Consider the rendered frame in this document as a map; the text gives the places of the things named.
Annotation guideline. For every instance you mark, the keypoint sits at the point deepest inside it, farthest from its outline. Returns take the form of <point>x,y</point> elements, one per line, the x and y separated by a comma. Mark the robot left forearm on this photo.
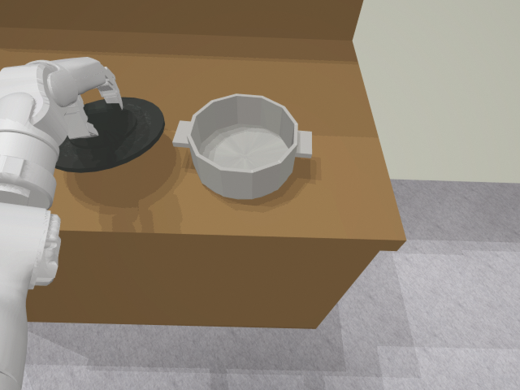
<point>33,101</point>

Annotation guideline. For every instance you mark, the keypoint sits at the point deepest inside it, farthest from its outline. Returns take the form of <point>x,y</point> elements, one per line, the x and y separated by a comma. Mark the pot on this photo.
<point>243,146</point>

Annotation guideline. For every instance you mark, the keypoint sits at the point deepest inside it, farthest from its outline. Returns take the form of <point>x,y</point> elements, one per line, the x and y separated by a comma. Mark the lid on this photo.
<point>138,127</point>

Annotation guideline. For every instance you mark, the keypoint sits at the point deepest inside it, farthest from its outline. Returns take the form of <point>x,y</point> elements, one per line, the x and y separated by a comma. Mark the knob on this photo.
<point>102,115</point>

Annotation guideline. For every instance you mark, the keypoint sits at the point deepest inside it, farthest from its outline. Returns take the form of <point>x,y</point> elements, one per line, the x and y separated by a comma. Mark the table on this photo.
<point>146,242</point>

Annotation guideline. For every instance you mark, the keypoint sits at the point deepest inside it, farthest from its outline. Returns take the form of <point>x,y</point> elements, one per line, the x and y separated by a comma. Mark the left robot hand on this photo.
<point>88,73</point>

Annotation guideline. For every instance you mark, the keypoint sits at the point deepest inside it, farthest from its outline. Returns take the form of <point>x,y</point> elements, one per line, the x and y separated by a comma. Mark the left robot upper arm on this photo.
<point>29,256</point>

